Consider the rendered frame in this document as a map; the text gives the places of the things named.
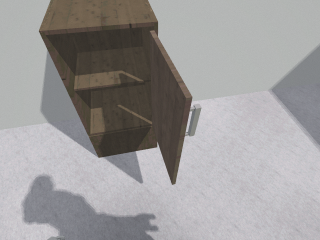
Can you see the cupboard door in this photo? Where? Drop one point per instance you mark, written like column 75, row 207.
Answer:
column 171, row 103

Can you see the handle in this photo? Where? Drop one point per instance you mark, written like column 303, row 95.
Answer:
column 196, row 110

